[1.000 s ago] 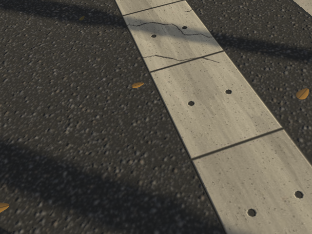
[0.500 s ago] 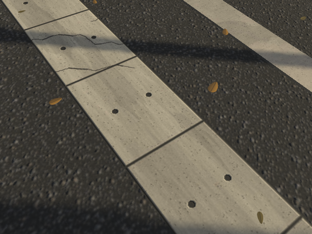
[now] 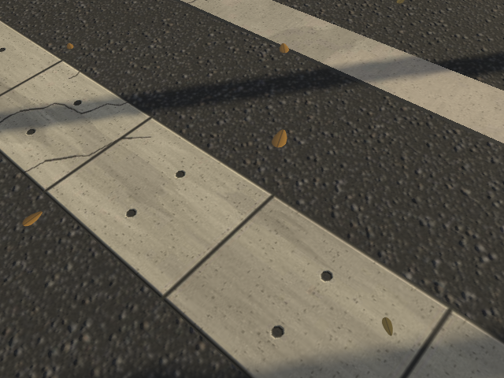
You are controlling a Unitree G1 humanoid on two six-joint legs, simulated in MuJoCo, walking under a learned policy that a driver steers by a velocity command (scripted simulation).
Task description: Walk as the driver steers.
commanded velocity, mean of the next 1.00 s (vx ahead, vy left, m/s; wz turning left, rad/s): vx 0.42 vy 0.00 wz -0.04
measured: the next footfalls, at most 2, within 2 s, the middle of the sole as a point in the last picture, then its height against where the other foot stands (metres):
left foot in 0.32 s outside the picture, level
right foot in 0.82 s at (312, 374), level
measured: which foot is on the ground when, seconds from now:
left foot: up 0.00-0.30, down 0.32-0.82, up 0.84-1.00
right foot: down 0.00-0.32, up 0.34-0.80, down 0.82-1.00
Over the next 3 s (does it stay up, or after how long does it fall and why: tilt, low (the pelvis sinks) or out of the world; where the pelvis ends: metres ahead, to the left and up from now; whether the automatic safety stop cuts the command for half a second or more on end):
stays up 1.40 0.21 -0.01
